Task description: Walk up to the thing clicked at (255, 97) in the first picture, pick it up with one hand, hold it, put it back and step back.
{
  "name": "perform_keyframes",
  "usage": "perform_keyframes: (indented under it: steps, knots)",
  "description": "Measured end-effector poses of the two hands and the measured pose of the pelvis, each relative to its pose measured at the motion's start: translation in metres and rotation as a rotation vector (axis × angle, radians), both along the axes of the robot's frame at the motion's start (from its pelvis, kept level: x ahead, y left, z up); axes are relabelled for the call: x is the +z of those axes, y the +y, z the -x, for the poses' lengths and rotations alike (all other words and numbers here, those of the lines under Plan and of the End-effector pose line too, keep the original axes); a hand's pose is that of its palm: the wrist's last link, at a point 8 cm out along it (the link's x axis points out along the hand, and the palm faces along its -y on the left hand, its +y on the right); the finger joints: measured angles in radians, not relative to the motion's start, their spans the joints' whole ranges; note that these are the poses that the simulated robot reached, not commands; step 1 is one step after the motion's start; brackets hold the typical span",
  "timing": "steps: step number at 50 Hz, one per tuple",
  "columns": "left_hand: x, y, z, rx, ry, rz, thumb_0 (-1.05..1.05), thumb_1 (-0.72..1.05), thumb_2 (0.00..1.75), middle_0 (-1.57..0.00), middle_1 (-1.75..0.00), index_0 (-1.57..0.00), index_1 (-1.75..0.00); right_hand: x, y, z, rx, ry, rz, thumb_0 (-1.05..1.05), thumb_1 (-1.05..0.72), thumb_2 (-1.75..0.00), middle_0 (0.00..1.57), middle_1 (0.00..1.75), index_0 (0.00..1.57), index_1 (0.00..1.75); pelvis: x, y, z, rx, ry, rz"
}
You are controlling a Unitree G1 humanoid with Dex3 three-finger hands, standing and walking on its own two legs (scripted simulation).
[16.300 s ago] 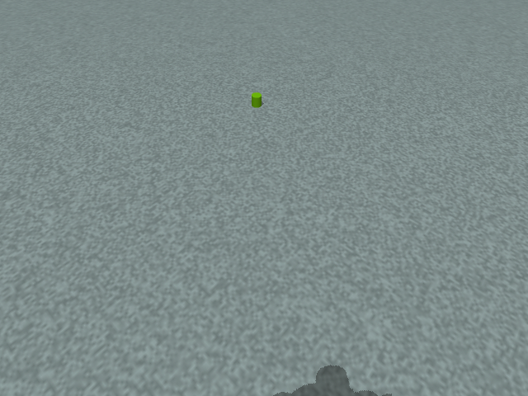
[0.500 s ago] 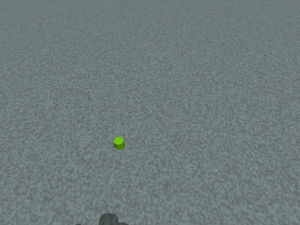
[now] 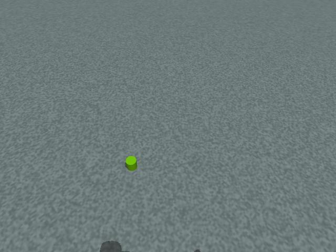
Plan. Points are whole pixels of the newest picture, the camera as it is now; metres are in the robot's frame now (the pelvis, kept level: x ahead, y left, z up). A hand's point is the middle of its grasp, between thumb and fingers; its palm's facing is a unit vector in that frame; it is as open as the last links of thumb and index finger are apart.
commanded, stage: stand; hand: left
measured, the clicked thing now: (131, 163) +0.80 +0.24 -0.74
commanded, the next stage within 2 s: walk up in 0.92 s
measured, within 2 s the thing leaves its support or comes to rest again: neither
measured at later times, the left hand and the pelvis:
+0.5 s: hand out of the picture +0.06 +0.24 -0.15, palm faces -0.04 -0.94 -0.34, open 7.4 cm; pelvis +0.00 -0.01 +0.00, yaw -1 degrees
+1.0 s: hand out of the picture +0.10 +0.24 -0.15, palm faces +0.00 -0.94 -0.33, open 7.4 cm; pelvis +0.01 -0.02 +0.00, yaw +0 degrees
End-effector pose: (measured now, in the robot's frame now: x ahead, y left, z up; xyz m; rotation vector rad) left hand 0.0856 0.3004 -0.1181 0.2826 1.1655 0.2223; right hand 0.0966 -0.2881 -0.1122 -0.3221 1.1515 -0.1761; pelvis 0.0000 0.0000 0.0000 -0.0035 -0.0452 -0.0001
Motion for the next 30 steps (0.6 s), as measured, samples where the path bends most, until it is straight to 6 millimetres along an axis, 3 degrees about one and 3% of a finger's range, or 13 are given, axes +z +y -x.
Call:
perform_keyframes:
  steps: [6, 15, 30]
  knots:
    - [-0.001, -0.005, 0.020, -0.005, 0.061, 0.003, 0.01, 0.90, 0.90, -0.21, -0.30, -0.20, -0.30, 0.000, -0.002, 0.001, -0.003, -0.001, -0.010, 0.01, -0.91, -0.90, 0.20, 0.30, 0.20, 0.30, 0.003, -0.002, 0.002, -0.002, 0.001, -0.002]
    - [-0.001, -0.012, 0.035, -0.015, 0.106, 0.000, 0.01, 0.90, 0.90, -0.21, -0.30, -0.20, -0.30, -0.004, -0.011, 0.019, -0.023, 0.053, -0.014, 0.01, -0.91, -0.90, 0.20, 0.30, 0.20, 0.30, 0.004, -0.007, 0.004, -0.007, 0.008, -0.004]
    - [0.002, -0.019, 0.018, -0.042, 0.092, -0.012, 0.01, 0.90, 0.90, -0.21, -0.30, -0.20, -0.30, -0.009, -0.023, 0.042, -0.053, 0.122, -0.012, 0.01, -0.91, -0.90, 0.20, 0.30, 0.20, 0.30, 0.004, -0.015, -0.002, -0.011, 0.023, -0.004]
